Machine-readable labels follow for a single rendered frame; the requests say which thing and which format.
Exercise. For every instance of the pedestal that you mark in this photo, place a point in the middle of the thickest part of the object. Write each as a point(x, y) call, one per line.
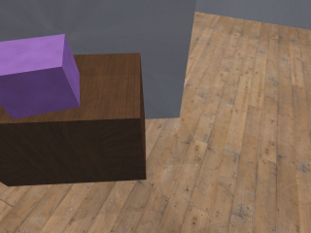
point(103, 140)

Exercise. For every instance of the carton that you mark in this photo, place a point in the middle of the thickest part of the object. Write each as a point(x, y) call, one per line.
point(38, 76)

